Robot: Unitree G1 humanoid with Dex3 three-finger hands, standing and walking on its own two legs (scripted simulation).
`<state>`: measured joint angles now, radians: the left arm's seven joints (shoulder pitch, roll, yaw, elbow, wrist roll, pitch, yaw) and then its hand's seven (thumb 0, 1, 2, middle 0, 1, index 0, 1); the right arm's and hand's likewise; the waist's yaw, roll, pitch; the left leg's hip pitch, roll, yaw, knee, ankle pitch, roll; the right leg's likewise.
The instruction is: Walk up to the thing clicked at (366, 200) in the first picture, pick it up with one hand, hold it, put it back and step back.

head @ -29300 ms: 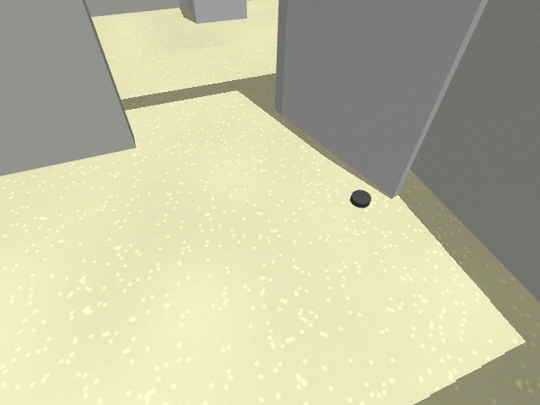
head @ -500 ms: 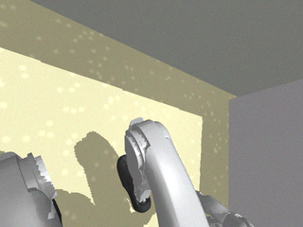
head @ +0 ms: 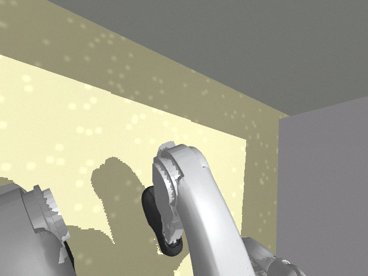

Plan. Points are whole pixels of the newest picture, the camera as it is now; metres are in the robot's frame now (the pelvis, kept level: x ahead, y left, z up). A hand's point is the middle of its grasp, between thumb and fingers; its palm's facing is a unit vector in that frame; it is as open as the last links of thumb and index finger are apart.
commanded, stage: withdraw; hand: left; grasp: from above
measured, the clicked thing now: out of the picture +0.42 +0.34 -0.28
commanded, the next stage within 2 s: home in 1.06 s
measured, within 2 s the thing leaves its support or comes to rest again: neither
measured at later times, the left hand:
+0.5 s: hand out of the picture +0.43 +0.37 -0.14, palm faces -0.25 -0.07 -0.97, open 14.0 cm
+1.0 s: hand out of the picture +0.41 +0.35 -0.14, palm faces -0.40 -0.11 -0.91, open 14.0 cm
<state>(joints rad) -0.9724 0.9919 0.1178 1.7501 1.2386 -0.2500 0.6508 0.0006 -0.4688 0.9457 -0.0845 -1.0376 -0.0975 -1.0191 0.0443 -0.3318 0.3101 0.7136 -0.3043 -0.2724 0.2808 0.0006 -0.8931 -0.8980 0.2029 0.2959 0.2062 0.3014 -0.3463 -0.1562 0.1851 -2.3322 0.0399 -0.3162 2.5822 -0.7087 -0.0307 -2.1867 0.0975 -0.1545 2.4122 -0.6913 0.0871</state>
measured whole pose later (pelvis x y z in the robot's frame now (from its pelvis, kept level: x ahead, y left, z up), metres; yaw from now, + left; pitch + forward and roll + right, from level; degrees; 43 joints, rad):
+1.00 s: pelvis -0.01 -0.01 +0.02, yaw +6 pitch +28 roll -9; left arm -0.97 0.86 0.09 1.44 1.30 -0.31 0.38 0.00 -0.49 1.00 -0.09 -1.01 -0.09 -1.01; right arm 0.13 -0.32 0.13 0.71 -0.17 -0.03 0.13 0.00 -0.89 -0.90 0.20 0.29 0.20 0.30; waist -0.25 -0.07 0.04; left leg -2.34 0.02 -0.21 2.46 -0.62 -0.04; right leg -2.23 0.05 -0.09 2.38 -0.66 0.05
